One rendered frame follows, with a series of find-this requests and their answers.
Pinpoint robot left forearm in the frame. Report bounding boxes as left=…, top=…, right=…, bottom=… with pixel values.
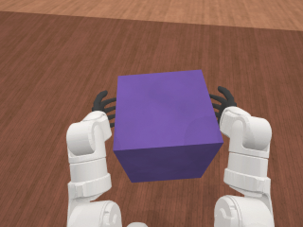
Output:
left=66, top=111, right=112, bottom=227

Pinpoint robot right hand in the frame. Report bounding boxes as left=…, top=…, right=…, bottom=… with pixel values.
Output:
left=209, top=86, right=237, bottom=127

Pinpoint carton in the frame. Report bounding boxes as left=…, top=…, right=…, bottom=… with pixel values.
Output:
left=113, top=69, right=224, bottom=183

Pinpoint left robot upper arm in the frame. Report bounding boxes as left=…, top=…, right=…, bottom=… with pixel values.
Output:
left=67, top=200, right=122, bottom=227

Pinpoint robot left hand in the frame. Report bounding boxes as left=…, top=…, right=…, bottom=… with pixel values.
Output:
left=92, top=90, right=116, bottom=128

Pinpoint right robot upper arm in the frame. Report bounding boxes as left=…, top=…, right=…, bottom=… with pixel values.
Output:
left=214, top=195, right=275, bottom=227

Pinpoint robot right forearm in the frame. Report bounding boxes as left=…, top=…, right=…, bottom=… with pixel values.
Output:
left=219, top=106, right=275, bottom=227

